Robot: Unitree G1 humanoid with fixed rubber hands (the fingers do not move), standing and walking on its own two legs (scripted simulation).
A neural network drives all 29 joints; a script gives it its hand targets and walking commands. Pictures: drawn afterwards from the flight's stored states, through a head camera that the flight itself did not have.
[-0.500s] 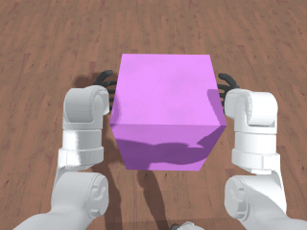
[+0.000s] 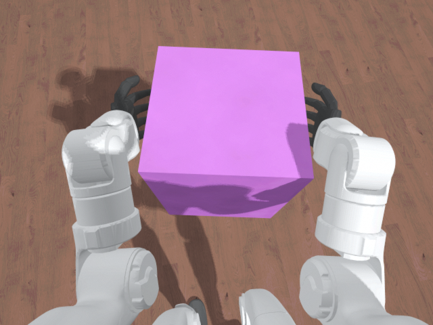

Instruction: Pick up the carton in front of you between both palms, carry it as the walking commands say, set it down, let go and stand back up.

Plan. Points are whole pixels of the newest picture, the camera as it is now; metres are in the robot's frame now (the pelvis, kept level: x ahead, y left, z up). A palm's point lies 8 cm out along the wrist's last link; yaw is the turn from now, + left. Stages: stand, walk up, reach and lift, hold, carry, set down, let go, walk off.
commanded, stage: carry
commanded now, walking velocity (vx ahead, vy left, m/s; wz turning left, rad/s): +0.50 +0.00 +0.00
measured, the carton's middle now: (223, 146) +0.41 -0.02 +0.05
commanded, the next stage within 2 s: none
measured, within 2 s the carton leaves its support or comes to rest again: neither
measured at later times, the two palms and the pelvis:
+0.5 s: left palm out of the picture +0.68 +0.15 +0.20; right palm out of the picture +0.72 -0.15 +0.20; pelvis +0.32 -0.05 +0.05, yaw +2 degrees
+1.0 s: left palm out of the picture +1.03 +0.09 +0.26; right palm out of the picture +1.01 -0.20 +0.25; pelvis +0.63 -0.03 +0.08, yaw +0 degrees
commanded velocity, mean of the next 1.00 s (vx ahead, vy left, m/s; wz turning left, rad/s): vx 0.50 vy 0.00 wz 0.00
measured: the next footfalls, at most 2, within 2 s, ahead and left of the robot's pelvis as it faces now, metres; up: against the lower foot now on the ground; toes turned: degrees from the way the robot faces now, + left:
right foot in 0.22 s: +0.33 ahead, -0.12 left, +0.03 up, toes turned -5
left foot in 0.62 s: +0.59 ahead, +0.07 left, +0.08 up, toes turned +6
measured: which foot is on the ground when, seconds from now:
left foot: down 0.00-0.24, up 0.26-0.60, down 0.62-1.00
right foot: up 0.00-0.20, down 0.22-0.66, up 0.68-1.00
